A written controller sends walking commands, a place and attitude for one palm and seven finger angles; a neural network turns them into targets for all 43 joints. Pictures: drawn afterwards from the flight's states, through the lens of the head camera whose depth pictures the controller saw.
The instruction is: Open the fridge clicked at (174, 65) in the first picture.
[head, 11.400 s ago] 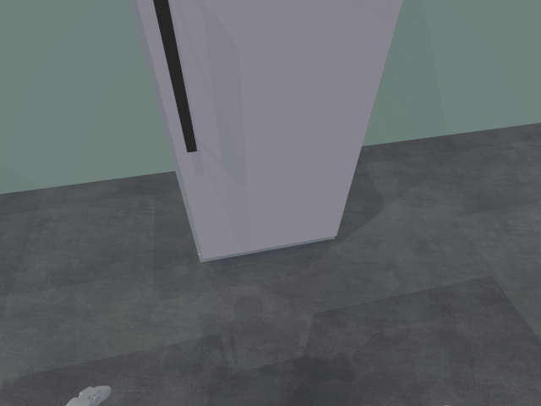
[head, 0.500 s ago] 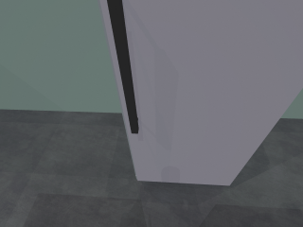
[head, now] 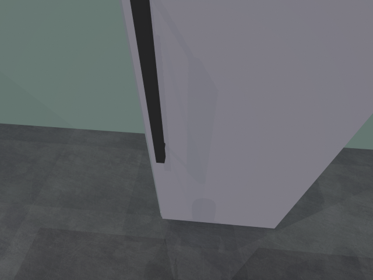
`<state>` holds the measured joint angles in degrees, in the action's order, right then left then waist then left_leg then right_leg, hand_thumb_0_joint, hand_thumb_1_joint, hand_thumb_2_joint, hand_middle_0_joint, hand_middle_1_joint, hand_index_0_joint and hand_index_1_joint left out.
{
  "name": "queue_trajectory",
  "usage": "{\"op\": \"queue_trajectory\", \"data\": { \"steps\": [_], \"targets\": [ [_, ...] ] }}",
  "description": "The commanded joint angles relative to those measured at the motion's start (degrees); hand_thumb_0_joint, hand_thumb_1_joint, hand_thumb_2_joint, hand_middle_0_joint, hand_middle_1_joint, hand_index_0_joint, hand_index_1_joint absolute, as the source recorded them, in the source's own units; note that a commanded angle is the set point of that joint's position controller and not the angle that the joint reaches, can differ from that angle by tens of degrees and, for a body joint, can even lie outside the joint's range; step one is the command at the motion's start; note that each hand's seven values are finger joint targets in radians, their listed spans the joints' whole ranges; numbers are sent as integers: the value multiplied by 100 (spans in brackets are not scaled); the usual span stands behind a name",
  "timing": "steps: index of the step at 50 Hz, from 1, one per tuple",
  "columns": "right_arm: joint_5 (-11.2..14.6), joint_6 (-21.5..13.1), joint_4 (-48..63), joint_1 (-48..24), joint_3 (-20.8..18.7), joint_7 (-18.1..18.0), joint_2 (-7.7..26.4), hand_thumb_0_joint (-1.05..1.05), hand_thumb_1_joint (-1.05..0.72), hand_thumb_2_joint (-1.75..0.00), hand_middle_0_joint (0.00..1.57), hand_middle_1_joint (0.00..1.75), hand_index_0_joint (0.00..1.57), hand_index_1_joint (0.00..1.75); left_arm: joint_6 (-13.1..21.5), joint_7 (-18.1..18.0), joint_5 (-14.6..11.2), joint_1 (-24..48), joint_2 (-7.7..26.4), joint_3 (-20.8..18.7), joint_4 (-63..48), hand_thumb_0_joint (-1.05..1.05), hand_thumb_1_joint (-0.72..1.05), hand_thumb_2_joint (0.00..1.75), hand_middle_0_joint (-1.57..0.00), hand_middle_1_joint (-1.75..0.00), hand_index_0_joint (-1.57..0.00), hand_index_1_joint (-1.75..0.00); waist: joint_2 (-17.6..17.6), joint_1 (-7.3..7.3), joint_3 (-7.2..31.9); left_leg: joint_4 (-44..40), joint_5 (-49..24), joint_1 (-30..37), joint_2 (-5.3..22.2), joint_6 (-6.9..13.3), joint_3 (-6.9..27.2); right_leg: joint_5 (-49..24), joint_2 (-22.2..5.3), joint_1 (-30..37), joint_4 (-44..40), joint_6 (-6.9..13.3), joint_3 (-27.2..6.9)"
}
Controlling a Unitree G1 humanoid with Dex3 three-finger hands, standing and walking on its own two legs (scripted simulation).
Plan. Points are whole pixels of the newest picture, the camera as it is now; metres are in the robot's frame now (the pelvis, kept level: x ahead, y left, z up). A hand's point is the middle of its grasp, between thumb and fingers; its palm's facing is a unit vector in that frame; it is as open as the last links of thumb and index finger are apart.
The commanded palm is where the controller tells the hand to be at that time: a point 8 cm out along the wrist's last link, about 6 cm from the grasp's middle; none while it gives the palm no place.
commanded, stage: raise the hand to about handle height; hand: left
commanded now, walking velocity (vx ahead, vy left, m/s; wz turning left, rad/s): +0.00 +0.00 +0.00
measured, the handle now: (155, 95) +0.48 +0.11 +0.14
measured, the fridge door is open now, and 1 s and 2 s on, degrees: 0 0 0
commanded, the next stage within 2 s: none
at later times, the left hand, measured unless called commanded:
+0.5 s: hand (105, 271) +0.14 +0.17 -0.02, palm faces -0.05 -1.00 +0.01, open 8.5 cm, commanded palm +0.13 +0.24 +0.00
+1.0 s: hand (54, 223) +0.19 +0.25 +0.08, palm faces +0.08 -0.99 -0.07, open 11.6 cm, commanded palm +0.16 +0.29 +0.09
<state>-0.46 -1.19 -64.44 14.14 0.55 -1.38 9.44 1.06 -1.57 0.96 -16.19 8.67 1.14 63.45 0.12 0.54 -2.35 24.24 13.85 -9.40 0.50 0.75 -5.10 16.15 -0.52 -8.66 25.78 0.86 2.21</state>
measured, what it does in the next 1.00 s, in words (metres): stands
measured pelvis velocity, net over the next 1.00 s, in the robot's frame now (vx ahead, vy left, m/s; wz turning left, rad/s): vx -0.03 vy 0.00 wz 0.04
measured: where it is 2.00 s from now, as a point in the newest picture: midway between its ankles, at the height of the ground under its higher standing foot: outside the picture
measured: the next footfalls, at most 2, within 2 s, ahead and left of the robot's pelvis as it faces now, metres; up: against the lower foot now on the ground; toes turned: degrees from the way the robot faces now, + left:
none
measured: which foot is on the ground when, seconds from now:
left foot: down 0.00-1.00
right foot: down 0.00-1.00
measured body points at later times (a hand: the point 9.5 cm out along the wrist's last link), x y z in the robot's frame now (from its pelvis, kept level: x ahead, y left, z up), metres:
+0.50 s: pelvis -0.04 -0.01 -0.05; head -0.02 +0.00 +0.40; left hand +0.14 +0.23 -0.02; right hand +0.19 -0.26 -0.07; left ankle -0.01 +0.11 -0.74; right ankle -0.02 -0.11 -0.74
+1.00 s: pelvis -0.03 +0.00 -0.03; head -0.03 +0.00 +0.42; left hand +0.18 +0.30 +0.09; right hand +0.13 -0.22 -0.10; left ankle -0.01 +0.11 -0.74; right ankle -0.02 -0.11 -0.74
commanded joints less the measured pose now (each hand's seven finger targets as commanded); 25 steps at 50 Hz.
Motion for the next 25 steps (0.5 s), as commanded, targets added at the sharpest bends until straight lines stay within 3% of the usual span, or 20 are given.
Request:
{"op": "queue_trajectory", "data": {
  "steps": [1, 3, 4, 5, 6, 7, 8, 9, 10, 11, 13, 14, 15, 16, 18, 19, 20, 23, 24, 25],
  "targets": [
    [-16, -80, 146, 293, -80, -34, 505, 0, -90, -90, 20, 30, 20, 30, 75, -69, -18, -364, 656, -138, -159, 0, 90, 90, -20, -30, -20, -30, 54, -17, -30, -375, -966, 23, 563, 102, 561, -1289, -599, -135, -482, 145, -561],
    [-20, -78, 143, 288, -83, -35, 501, 0, -90, -90, 20, 30, 20, 30, 74, -63, -22, -375, 645, -138, -141, 0, 90, 90, -20, -30, -20, -30, 64, -21, -11, -380, -927, 51, 569, 91, 551, -1234, -600, -161, -502, 142, -559],
    [38, -101, 514, -126, -114, 13, 661, 0, -90, -90, 20, 30, 20, 30, 169, -284, 54, -763, 660, -138, 30, 0, 90, 90, -20, -30, -20, -30, 217, 107, -232, 796, -1296, -373, 633, -59, 412, -3240, -899, -325, -452, -11, -836],
    [84, -803, 2279, -437, -446, -446, 1592, 0, -90, -90, 20, 30, 20, 30, 1125, -218, -1119, 3327, 2706, -1519, -8527, 0, 88, 89, -20, -32, -20, -32, -1653, -315, 1768, 367, -2016, 1133, -44, -123, 382, -3598, -457, -1, -261, -37, -478],
    [80, -1390, 2154, -355, -10, -548, 1061, 0, -90, -90, 20, 30, 20, 30, 913, -359, -737, 1507, 1591, -602, -7678, 0, 85, 88, -20, -33, -20, -33, -1908, -9, 2218, 106, -3243, 1403, 113, -175, 259, -2540, -311, 365, 174, 249, -204],
    [135, -1656, 1816, -83, 38, -396, 1052, 0, -90, -90, 20, 30, 20, 30, 721, -541, -683, 633, 1170, -534, -6348, 0, 83, 87, -21, -34, -21, -34, -1139, 52, 2041, 122, -3110, 1093, 222, -144, 344, -1513, -133, -93, 227, 174, -44],
    [249, -1738, 2026, -47, -68, -263, 868, 0, -90, -90, 20, 30, 20, 30, 297, -429, -838, -421, 57, 156, -6336, 0, 81, 86, -21, -36, -21, -36, -586, -101, 1512, 48, -2568, 758, 318, -31, 491, -1253, -84, -289, 192, 83, 103],
    [335, -1792, 2343, -150, -79, -281, 1117, 0, -90, -90, 20, 30, 20, 30, 391, -300, -1011, 135, 203, 178, -7231, 0, 78, 85, -21, -37, -21, -37, -104, -126, 1248, 115, -1746, 429, 283, 36, 577, -1166, -109, -404, 173, 33, 157],
    [324, -1868, 2457, -307, -107, -320, 1084, 0, -90, -90, 20, 30, 20, 30, 502, -168, -1033, -136, -41, 207, -6705, 0, 76, 84, -21, -39, -21, -39, 631, -258, 463, 208, -1078, -17, 214, 99, 606, -893, -75, -773, 35, -5, 188],
    [260, -1939, 2618, -310, -166, -279, 1283, 0, -90, -90, 20, 30, 20, 30, 813, -36, -1106, 273, 216, 17, -6710, 0, 74, 83, -21, -40, -21, -40, 1087, -391, 174, 378, -415, -418, 101, 135, 679, -365, -72, -1229, -18, -60, 196],
    [124, -1966, 2799, -352, -299, -201, 1314, 0, -90, -90, 20, 30, 20, 30, 1419, 385, -1200, -208, 190, -332, -5803, 0, 69, 81, -22, -43, -22, -43, 1564, -271, -237, 778, 389, -1298, -17, 62, 701, 612, -29, -2014, 191, -80, 238],
    [97, -1968, 2917, -453, -326, -139, 1289, 0, -90, -90, 20, 30, 20, 30, 1778, 696, -1330, -878, 66, -429, -5260, 0, 67, 80, -22, -45, -22, -45, 1742, -69, -245, 999, 584, -1716, -58, 12, 661, 897, -28, -2233, 397, -63, 213],
    [119, -1920, 3039, -435, -398, -32, 1290, 0, -90, -90, 20, 30, 20, 30, 2107, 1068, -1408, -1613, 258, -824, -4803, 0, 64, 79, -22, -47, -22, -47, 1368, 213, -42, 1174, 490, -1930, -119, -52, 576, 797, -22, -2106, 651, 37, 157],
    [99, -1892, 3213, -588, -399, 59, 1290, 0, -90, -90, 20, 30, 20, 30, 2474, 1494, -1572, -1837, 316, -953, -4862, 0, 62, 78, -22, -48, -22, -48, 1200, 335, 251, 1422, 350, -2095, -161, -110, 489, 520, -63, -2075, 975, 93, 98],
    [99, -1839, 3578, -733, -486, 172, 1405, 0, -90, -90, 20, 30, 20, 30, 3041, 2309, -1653, -1626, 1002, -1526, -5069, 0, 57, 76, -22, -51, -22, -51, 548, 363, 781, 1922, 167, -2409, -214, -134, 350, 22, -156, -1923, 1475, 202, -117],
    [138, -1786, 3802, -802, -486, 190, 1395, 0, -90, -90, 20, 30, 20, 30, 3031, 2468, -1612, -1542, 1328, -1787, -5250, 0, 55, 75, -22, -53, -22, -53, 327, 478, 1117, 2039, 109, -2518, -251, -75, 266, -115, -165, -1841, 1625, 187, -205],
    [161, -1695, 3932, -781, -516, 216, 1372, 0, -90, -90, 20, 30, 20, 30, 2902, 2489, -1590, -1528, 1607, -2062, -5548, 0, 53, 74, -23, -54, -23, -54, -140, 586, 1377, 2072, 56, -2464, -259, -55, 206, -127, -163, -1716, 1691, 183, -281],
    [229, -1537, 4514, -954, -417, 121, 1214, 0, -90, -90, 20, 30, 20, 30, 2549, 2294, -1958, -820, 1359, -1954, -7217, 0, 46, 71, -23, -58, -23, -58, -374, 461, 1863, 1991, 249, -2116, -208, 38, 234, 261, -79, -1709, 1641, 102, -241],
    [232, -1539, 4529, -836, -414, 77, 1175, 0, -90, -90, 20, 30, 20, 30, 2542, 2129, -2012, -462, 1380, -1982, -7739, 0, 43, 70, -23, -60, -23, -60, -627, 365, 1969, 2021, 209, -1915, -167, 56, 276, 214, -45, -1750, 1610, 95, -258],
    [181, -1530, 4475, -693, -367, 34, 1160, 0, -90, -90, 20, 30, 20, 30, 2568, 1950, -2056, 14, 1386, -1899, -8148, 0, 41, 69, -24, -62, -24, -62, -333, 127, 1779, 2089, 296, -1962, -105, 81, 402, 338, 7, -1947, 1552, 56, -302]
  ]
}}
